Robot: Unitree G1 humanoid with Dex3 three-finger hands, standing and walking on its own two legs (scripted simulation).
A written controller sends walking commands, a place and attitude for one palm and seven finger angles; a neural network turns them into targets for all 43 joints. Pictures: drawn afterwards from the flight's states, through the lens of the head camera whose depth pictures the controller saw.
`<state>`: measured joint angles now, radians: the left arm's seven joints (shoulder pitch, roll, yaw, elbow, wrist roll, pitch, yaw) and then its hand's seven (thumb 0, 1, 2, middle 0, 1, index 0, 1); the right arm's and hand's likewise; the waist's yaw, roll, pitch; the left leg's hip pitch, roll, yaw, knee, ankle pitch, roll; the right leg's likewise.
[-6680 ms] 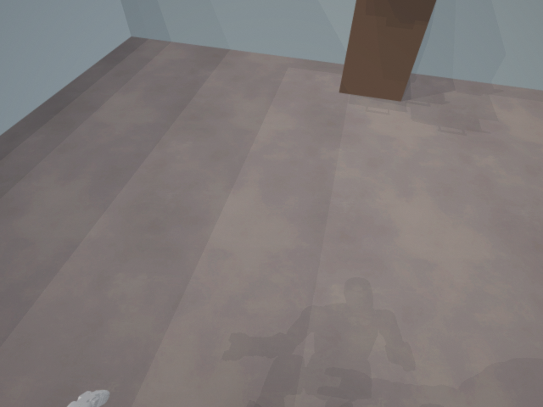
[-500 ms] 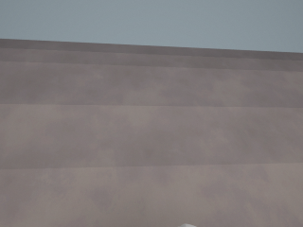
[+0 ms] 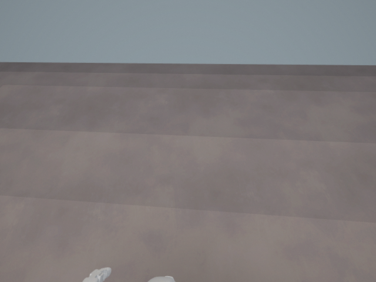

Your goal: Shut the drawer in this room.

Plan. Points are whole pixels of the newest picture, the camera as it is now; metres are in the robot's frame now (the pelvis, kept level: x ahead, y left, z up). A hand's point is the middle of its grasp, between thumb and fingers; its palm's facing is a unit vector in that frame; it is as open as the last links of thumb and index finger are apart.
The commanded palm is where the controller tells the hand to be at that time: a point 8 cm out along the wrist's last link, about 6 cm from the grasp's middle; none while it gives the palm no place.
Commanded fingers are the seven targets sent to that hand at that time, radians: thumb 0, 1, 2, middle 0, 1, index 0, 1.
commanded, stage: turn or walk to find it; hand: left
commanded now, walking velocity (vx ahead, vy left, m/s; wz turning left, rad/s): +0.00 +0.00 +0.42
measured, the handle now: out of the picture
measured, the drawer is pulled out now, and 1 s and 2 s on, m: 0.17 0.17 0.17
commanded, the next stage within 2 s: none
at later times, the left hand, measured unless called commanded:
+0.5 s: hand out of the picture -0.04 +0.27 -0.18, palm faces +0.28 -0.93 -0.25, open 7.4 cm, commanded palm none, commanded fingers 0.00 0.90 0.90 -0.20 -0.30 -0.20 -0.30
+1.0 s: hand out of the picture +0.00 +0.22 -0.14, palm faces +0.44 -0.86 -0.27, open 7.4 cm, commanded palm none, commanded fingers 0.00 0.90 0.90 -0.20 -0.30 -0.20 -0.30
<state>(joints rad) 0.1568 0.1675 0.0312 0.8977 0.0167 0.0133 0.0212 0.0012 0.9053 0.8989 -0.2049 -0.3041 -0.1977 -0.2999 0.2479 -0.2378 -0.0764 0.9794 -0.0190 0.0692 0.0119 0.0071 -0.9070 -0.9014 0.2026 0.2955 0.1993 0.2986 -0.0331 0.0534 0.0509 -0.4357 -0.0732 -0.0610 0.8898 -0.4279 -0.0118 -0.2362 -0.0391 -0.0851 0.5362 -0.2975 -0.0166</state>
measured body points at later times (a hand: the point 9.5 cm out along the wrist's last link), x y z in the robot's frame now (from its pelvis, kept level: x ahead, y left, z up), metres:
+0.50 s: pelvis -0.02 +0.05 +0.00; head +0.02 +0.09 +0.45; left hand -0.05 +0.32 -0.16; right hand +0.14 -0.17 -0.12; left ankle -0.04 +0.14 -0.74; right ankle -0.01 -0.11 -0.66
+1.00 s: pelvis -0.01 +0.01 +0.00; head +0.03 -0.02 +0.45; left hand -0.03 +0.26 -0.12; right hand +0.13 -0.21 -0.16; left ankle -0.10 +0.12 -0.65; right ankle +0.03 -0.08 -0.74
